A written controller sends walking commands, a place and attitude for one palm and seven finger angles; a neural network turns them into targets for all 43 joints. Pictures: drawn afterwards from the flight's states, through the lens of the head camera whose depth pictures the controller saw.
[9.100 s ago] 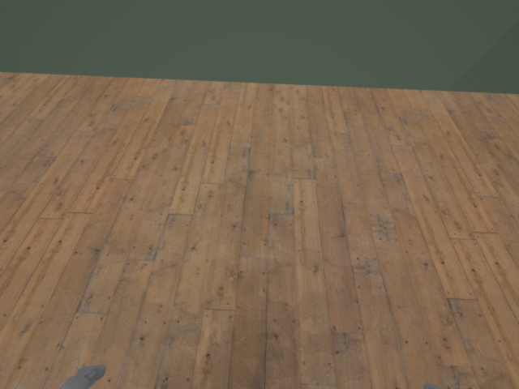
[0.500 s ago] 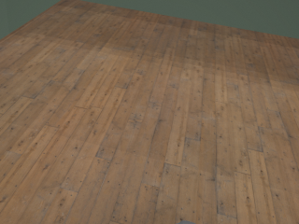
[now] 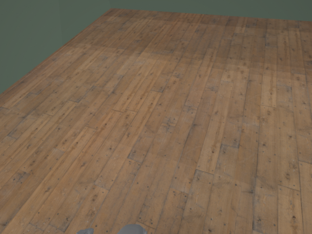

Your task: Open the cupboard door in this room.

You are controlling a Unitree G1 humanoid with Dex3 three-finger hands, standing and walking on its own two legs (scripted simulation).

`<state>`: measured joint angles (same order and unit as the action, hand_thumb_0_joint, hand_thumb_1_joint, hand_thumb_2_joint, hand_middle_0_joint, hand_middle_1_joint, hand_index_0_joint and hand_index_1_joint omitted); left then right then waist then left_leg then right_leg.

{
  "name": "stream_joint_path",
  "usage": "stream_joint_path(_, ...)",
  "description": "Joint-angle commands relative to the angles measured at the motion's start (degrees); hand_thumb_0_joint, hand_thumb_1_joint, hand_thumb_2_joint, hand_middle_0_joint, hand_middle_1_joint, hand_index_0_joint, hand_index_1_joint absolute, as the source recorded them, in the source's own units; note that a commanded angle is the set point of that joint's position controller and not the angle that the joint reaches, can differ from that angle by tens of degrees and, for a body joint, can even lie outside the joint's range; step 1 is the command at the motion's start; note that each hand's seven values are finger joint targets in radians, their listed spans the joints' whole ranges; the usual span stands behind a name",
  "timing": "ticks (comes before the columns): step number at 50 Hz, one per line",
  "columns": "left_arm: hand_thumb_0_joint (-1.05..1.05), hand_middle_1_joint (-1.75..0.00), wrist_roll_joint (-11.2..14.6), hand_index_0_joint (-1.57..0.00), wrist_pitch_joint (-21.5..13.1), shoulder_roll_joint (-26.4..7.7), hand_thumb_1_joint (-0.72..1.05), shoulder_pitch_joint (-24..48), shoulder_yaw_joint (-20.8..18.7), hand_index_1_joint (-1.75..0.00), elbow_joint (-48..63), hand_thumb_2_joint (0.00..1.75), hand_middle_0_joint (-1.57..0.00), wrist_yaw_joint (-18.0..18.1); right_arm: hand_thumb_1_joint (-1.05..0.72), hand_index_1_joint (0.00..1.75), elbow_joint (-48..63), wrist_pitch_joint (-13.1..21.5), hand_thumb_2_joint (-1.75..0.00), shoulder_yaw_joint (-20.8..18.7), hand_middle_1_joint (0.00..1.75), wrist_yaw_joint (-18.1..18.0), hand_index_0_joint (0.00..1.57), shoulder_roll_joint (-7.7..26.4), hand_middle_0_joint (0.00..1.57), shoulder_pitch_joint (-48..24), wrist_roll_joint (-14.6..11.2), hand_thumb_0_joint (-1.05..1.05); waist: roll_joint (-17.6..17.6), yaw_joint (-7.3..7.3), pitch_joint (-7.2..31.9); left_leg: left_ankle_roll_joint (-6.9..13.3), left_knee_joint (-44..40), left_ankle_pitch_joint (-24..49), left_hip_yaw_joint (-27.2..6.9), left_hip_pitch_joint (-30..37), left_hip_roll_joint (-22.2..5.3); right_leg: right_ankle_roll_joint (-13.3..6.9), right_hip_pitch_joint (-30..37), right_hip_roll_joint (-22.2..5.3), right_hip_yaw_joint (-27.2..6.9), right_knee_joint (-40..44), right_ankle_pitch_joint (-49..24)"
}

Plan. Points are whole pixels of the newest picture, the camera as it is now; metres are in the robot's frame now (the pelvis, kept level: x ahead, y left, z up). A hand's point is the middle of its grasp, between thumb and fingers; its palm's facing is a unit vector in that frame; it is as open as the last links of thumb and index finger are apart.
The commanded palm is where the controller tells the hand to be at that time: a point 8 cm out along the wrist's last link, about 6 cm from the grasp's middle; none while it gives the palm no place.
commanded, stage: turn or walk to find it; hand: left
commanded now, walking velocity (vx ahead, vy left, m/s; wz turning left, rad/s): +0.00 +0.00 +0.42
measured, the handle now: out of the picture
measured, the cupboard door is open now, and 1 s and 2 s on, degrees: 0 0 0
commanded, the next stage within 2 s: stand and wait in 1.32 s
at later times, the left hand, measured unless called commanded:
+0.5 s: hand out of the picture -0.05 +0.27 -0.19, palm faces +0.28 -0.93 -0.23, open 7.4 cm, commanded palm none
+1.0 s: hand out of the picture +0.01 +0.22 -0.14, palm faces +0.39 -0.87 -0.30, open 7.4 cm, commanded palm none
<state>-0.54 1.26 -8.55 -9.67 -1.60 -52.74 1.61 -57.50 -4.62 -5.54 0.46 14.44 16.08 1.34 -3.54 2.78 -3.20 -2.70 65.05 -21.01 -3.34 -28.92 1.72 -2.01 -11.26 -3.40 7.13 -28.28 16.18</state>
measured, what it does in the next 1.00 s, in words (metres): steps on the spot, turning left: left foot, then right foot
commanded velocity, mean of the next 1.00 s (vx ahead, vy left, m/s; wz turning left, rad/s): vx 0.00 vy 0.00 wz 0.42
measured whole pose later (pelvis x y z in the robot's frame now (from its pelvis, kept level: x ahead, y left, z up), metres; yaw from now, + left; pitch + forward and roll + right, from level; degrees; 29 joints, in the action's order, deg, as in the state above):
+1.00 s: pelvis -0.02 +0.00 +0.00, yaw +25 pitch -1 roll +2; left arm -0.5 0.8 -9.2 -7.5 -1.5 -51.7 1.5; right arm -57.5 -4.3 -5.0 -0.1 13.8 16.0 1.1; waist -3.7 2.9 -3.9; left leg -1.7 56.9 -26.3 -4.3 -24.8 3.6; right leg -2.2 -13.7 -3.1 5.9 -31.2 17.0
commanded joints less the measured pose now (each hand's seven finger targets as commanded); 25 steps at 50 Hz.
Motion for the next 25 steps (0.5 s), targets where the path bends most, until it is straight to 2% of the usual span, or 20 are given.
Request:
stream_joint_path(1, 0.0, -0.3, -0.27, -0.2, -2.2, -10.27, 0.9, -1.21, -2.48, -0.3, 3.43, 0.9, -0.2, 0.47, -0.9, 0.3, 2.68, 0.96, -0.9, -0.48, 0.3, 0.35, 0.2, 2.74, 0.2, 0.57, 0.08, 0.0, 12.58, -2.0, -0.03, -1.69, 5.02, 3.12, 0.46, -4.31, -3.0, -2.99, 1.5, -13.28, -7.09, 12.14, -11.27)
stream_joint_path(5, 0.0, -0.3, -0.62, -0.2, -2.14, -11.01, 0.9, -5.35, -2.77, -0.3, 1.7, 0.9, -0.2, 0.5, -0.9, 0.3, 3.56, 1.03, -0.9, -0.08, 0.3, 0.2, 0.2, 2.86, 0.2, -3.33, -0.04, 0.0, 13.33, -3.87, 0.66, -2.16, -0.18, 0.04, 1.29, -3.91, -4.09, -4.55, 4.83, -15.49, -7.84, 11.06, -15.0)
stream_joint_path(7, 0.0, -0.3, -0.95, -0.2, -2.0, -12.13, 0.9, -6.5, -3.14, -0.3, 1.19, 0.9, -0.2, 0.52, -0.9, 0.3, 4.01, 1.21, -0.9, 0.37, 0.3, 0.16, 0.2, 2.44, 0.2, -5.26, -0.15, 0.0, 12.68, -4.61, 1.71, -2.12, -5.85, -2.97, 2.76, -2.02, -4.33, -5.53, 6.24, -16.43, -7.24, 9.65, -18.64)
stream_joint_path(12, 0.0, -0.3, -1.37, -0.2, -1.51, -14.58, 0.9, -8.74, -3.78, -0.3, -0.36, 0.9, -0.2, 0.22, -0.9, 0.3, 5.14, 2.29, -0.9, 1.42, 0.3, 0.05, 0.2, 1.37, 0.2, -8.33, -0.97, 0.0, 15.96, -6.09, 4.35, -0.83, -20.33, -6.13, 6.82, 5.02, -3.24, -6.44, 7.99, -17.51, -5.47, 4.95, -28.91)
stream_joint_path(14, 0.0, -0.3, -1.25, -0.2, -1.33, -15.19, 0.9, -7.22, -3.96, -0.3, -0.67, 0.9, -0.2, 0.18, -0.9, 0.3, 4.77, 2.74, -0.9, 1.52, 0.3, -0.1, 0.2, 1.73, 0.2, -6.33, -1.11, 0.0, 16.08, -4.54, 6.08, -0.24, -27.26, -2.85, 7.98, 9.16, -2.91, -5.32, 7.79, -17.54, -4.06, 2.18, -29.42)
stream_joint_path(15, 0.0, -0.3, -1.04, -0.2, -1.23, -14.87, 0.9, -6.51, -3.96, -0.3, -0.75, 0.9, -0.2, 0.16, -0.9, 0.3, 4.47, 3.08, -0.9, 1.47, 0.3, -0.1, 0.2, 2.08, 0.2, -4.91, -1.1, 0.0, 14.78, -3.54, 6.92, 0.07, -33.94, 2.18, 8.13, 13.22, -2.9, -3.52, 6.58, -16.66, -2.61, -0.72, -28.34)
stream_joint_path(16, 0.0, -0.3, -0.5, -0.2, -0.88, -14.42, 0.9, -5.96, -3.9, -0.3, -0.65, 0.9, -0.2, 0.09, -0.9, 0.3, 3.82, 3.55, -0.9, 1.26, 0.3, -0.04, 0.2, 3.36, 0.2, -2.66, -0.94, 0.0, 10.65, -1.85, 8.02, 0.65, -41.53, 11.03, 7.78, 20.36, -3.49, -0.65, 2.07, -15.14, 0.36, -5.08, -23.37)
stream_joint_path(17, 0.0, -0.3, -0.01, -0.2, -0.37, -11.76, 0.9, -7.16, -3.55, -0.3, 0.38, 0.9, -0.2, -0.05, -0.9, 0.3, 3.86, 4.26, -0.9, 0.35, 0.3, -0.17, 0.2, 8.12, 0.2, -1.1, -0.54, 0.0, -1.69, -1.03, 9.59, 4.03, -45.67, 21.38, -4.01, 29.37, -12.7, 3.21, -8.87, -9.84, 3.31, -15.16, -8.26)
stream_joint_path(18, 0.0, -0.3, -0.07, -0.2, -0.05, -8.19, 0.9, -5.44, -2.19, -0.3, 2.33, 0.9, -0.2, -0.28, -0.9, 0.3, 3.65, 4.1, -0.9, -0.8, 0.3, -0.62, 0.2, 12.97, 0.2, 1.13, -0.5, 0.0, -15.08, 0.22, 8.48, 10.25, -45.69, 43.22, -17.51, 32.26, -24.25, 6.62, -20.92, -3.67, 2.38, -25.01, 20.43)
stream_joint_path(19, 0.0, -0.3, -0.42, -0.2, 0.64, -9.64, 0.9, -3.02, -2.21, -0.3, 2.66, 0.9, -0.2, 0.02, -0.9, 0.3, 2.98, 3.46, -0.9, -0.79, 0.3, -0.75, 0.2, 13.38, 0.2, 2.0, -0.36, 0.0, -9.26, 1.04, 8.33, 13.97, -44.61, 41.7, -14.09, 27.81, -26.24, 5.69, -18.29, -4.05, -2.27, -31.06, 21.37)
stream_joint_path(20, 0.0, -0.3, -0.6, -0.2, 1.09, -9.28, 0.9, -1.74, -2.24, -0.3, 2.08, 0.9, -0.2, 0.03, -0.9, 0.3, 3.17, 3.7, -0.9, -0.26, 0.3, -1.28, 0.2, 11.4, 0.2, 0.04, -0.2, 0.0, -8.56, 0.37, 6.08, 13.2, -45.74, 38.57, -12.06, 25.08, -23.09, 5.74, -19.2, -4.59, -4.27, -33.12, 17.99)
stream_joint_path(21, 0.0, -0.3, -0.61, -0.2, 1.11, -9.49, 0.9, -1.12, -2.59, -0.3, 1.35, 0.9, -0.2, -0.15, -0.9, 0.3, 3.66, 3.82, -0.9, 0.01, 0.3, -1.78, 0.2, 10.1, 0.2, -2.32, -0.14, 0.0, -9.5, -0.34, 4.31, 12.25, -45.13, 39.26, -11.29, 25.11, -20.48, 6.14, -21.18, -4.4, -5.07, -35.03, 14.55)
stream_joint_path(22, 0.0, -0.3, -0.47, -0.2, 0.92, -10.12, 0.9, -0.92, -2.74, -0.3, 0.73, 0.9, -0.2, -0.44, -0.9, 0.3, 4.3, 3.86, -0.9, 0.53, 0.3, -1.91, 0.2, 8.88, 0.2, -4.45, -0.18, 0.0, -8.18, -1.11, 2.85, 11.78, -44.71, 40.68, -9.16, 24.05, -18.3, 6.31, -21.12, -4.11, -5.69, -36.22, 11.29)
stream_joint_path(23, 0.0, -0.3, -0.42, -0.2, 0.67, -10.18, 0.9, -1.69, -2.71, -0.3, 0.38, 0.9, -0.2, -0.67, -0.9, 0.3, 4.53, 4.16, -0.9, 0.89, 0.3, -1.94, 0.2, 8.21, 0.2, -5.1, -0.3, 0.0, -6.6, -1.74, 2.9, 11.34, -44.02, 44.27, -7.21, 25.13, -16.71, 6.59, -21.0, -3.69, -5.5, -36.59, 9.58)
stream_joint_path(25, 0.0, -0.3, -0.31, -0.2, 0.35, -10.16, 0.9, -2.89, -2.66, -0.3, -0.25, 0.9, -0.2, -0.87, -0.9, 0.3, 4.73, 4.61, -0.9, 0.94, 0.3, -1.94, 0.2, 8.08, 0.2, -4.72, -0.6, 0.0, -4.4, -2.33, 4.37, 10.76, -43.61, 47.16, -5.4, 27.27, -15.24, 7.09, -20.56, -3.11, -5.19, -36.5, 7.42)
